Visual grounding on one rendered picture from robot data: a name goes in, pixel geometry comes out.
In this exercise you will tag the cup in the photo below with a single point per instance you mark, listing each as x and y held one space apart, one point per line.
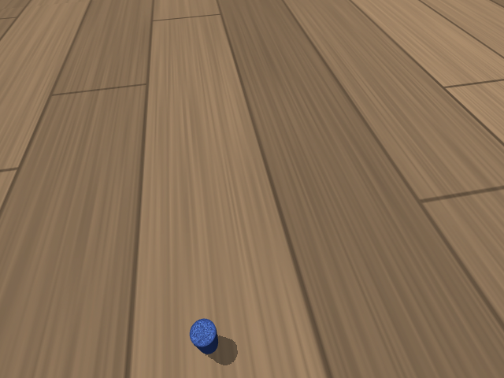
203 335

